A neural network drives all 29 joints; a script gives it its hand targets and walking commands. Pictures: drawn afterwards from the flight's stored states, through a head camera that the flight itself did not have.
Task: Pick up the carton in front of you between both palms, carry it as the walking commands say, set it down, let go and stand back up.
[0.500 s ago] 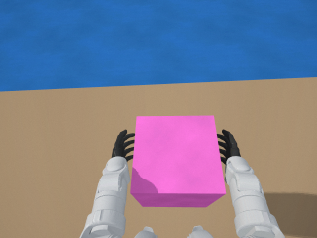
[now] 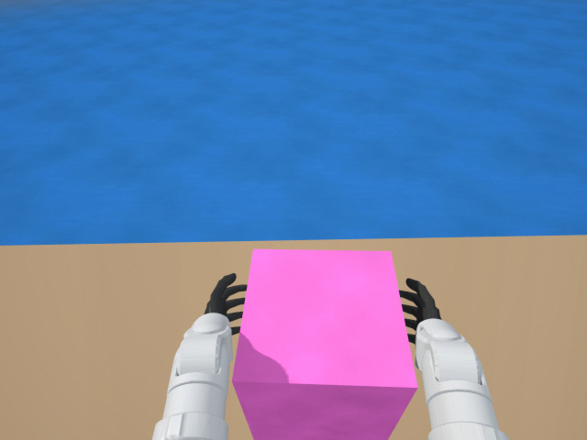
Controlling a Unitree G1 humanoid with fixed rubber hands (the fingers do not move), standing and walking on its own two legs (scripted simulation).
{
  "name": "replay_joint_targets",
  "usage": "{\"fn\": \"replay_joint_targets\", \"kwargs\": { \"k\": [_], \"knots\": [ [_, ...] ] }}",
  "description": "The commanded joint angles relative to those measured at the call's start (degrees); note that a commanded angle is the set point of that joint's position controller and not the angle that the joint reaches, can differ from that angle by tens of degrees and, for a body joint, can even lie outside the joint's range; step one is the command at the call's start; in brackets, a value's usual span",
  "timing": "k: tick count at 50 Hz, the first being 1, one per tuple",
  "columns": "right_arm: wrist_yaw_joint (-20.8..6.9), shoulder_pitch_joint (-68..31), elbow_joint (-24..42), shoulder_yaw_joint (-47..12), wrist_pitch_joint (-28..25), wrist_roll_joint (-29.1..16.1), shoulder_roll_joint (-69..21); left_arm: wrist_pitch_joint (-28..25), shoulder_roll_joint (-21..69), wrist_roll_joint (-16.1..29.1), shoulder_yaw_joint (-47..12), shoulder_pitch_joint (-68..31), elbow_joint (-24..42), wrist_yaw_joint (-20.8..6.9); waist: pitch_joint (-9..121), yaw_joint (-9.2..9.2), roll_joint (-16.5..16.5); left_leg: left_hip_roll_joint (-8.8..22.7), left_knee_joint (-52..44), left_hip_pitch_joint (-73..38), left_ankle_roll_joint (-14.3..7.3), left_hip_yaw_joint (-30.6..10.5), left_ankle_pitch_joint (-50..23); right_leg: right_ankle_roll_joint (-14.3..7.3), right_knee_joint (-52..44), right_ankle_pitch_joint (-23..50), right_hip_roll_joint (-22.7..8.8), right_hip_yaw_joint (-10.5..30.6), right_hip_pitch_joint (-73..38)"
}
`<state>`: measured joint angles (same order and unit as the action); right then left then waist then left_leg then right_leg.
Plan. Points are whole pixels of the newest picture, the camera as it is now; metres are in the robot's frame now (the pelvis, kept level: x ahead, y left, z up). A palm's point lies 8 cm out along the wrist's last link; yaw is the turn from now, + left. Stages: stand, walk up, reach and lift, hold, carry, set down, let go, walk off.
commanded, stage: reach and lift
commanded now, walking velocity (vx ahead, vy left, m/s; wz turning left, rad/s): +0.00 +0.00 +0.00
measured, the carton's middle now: (319, 350) +0.29 +0.00 -0.05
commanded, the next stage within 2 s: hold in 0.90 s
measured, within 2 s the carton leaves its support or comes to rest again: neither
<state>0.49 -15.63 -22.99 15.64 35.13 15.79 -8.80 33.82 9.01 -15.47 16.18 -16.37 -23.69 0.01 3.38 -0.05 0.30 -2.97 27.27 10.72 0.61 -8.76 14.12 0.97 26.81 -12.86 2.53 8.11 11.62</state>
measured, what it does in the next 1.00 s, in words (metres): stands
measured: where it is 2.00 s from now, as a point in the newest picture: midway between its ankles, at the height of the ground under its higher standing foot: outside the picture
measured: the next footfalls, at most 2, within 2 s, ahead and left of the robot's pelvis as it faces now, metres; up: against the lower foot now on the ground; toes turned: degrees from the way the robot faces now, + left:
none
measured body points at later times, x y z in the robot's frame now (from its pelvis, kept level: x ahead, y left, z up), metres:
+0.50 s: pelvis +0.00 +0.00 +0.00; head -0.02 -0.01 +0.45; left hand +0.31 +0.15 +0.03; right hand +0.31 -0.15 +0.02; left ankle +0.01 +0.13 -0.74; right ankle +0.02 -0.13 -0.74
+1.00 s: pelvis +0.01 +0.00 +0.01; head -0.03 +0.00 +0.46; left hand +0.31 +0.15 +0.04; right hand +0.30 -0.15 +0.04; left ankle +0.01 +0.13 -0.74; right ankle +0.02 -0.13 -0.74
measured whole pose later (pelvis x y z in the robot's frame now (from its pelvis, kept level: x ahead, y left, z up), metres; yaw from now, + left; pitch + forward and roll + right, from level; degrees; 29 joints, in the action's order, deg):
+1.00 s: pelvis +0.01 +0.00 +0.01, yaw +0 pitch -5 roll +0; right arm 0.6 -13.0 -12.9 11.3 41.8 14.6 -8.3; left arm 40.7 8.4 -14.4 11.9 -13.7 -13.4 -0.1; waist 0.6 0.1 0.3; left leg -2.3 21.0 3.5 0.5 -8.2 12.1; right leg 0.8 20.7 -10.9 2.0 7.8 4.4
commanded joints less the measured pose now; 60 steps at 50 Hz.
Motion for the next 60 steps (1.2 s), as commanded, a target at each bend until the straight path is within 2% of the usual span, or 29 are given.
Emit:
{"fn": "replay_joint_targets", "kwargs": {
  "k": [1, 9, 16, 30, 44, 49, 51, 56, 60],
  "knots": [
    [-14.8, -32.2, -0.11, -29.84, -1.53, -12.15, -54.5, -0.06, 56.14, 11.24, -29.47, -29.1, -2.61, -14.43, 6.55, 0.05, 0.35, -1.79, -5.59, 1.26, -0.38, 4.38, -0.23, -0.91, -4.08, 0.07, 2.49, -4.74, -3.47],
    [-15.08, -36.64, 0.25, -31.09, -1.62, -12.72, -56.41, -0.3, 56.78, 11.52, -30.29, -33.59, -1.74, -14.87, 11.29, 0.26, -0.32, -2.04, -5.1, -0.43, -0.43, 4.93, -1.35, -0.41, -3.62, 1.38, 2.52, -4.73, -5.67],
    [-14.61, -34.03, 1.14, -31.03, -0.82, -12.54, -55.72, 0.41, 55.25, 11.16, -30.13, -31.31, -0.76, -14.84, 11.47, 0.31, -0.43, -2.34, -6.11, -2.32, -0.23, 5.23, -5.29, -0.06, -4.9, 5.65, 2.56, -4.6, -7.61],
    [-13.94, -27.12, 7.45, -33.57, 1.1, -14.25, -54.55, 2.19, 53.93, 13.01, -32.78, -24.66, 5.37, -14.43, 12.1, 0.12, -0.39, -2.85, -7.41, -6.46, 0.26, 4.61, -14.63, 0.38, -6.53, 14.75, 3.02, -4.17, -11.22],
    [-14.23, -26.34, 10.48, -34.36, 2.94, -14.92, -53.18, 4.33, 54.12, 14.03, -34.02, -23.46, 8.41, -14.0, 10.45, -0.06, 0.16, -2.74, -8.29, -7.89, 0.69, 4.12, -15.46, 0.19, -7.2, 14.02, 3.34, -4.34, -11.31],
    [-14.1, -27.12, 15.38, -38.34, 4.46, -17.23, -53.73, 5.89, 54.48, 16.21, -37.5, -23.85, 13.18, -13.65, 13.0, 0.3, 0.05, -2.66, -8.54, -10.12, 0.82, 3.82, -18.57, 0.42, -7.62, 16.79, 3.42, -4.18, -13.21],
    [-13.78, -26.22, 15.33, -37.68, 5.76, -16.92, -52.59, 7.2, 53.23, 15.72, -36.76, -23.06, 13.24, -13.38, 11.17, 0.37, -0.06, -2.62, -9.18, -9.88, 0.81, 4.0, -17.19, 0.43, -8.17, 15.6, 3.32, -4.16, -13.08],
    [-13.78, -26.73, 11.76, -33.79, 7.14, -14.86, -50.78, 8.66, 51.26, 13.71, -33.17, -23.95, 9.95, -13.61, 4.78, 0.18, 0.05, -2.31, -10.41, -7.11, 0.51, 4.69, -8.53, 0.0, -9.27, 7.49, 3.05, -4.57, -10.81],
    [-14.12, -29.94, 11.86, -34.18, 6.8, -15.18, -52.29, 8.26, 52.28, 14.17, -33.63, -27.4, 10.16, -14.17, 6.59, 0.17, 0.15, -2.26, -9.86, -7.21, 0.35, 4.72, -7.96, -0.06, -8.85, 7.16, 2.96, -4.64, -11.15]
  ]
}}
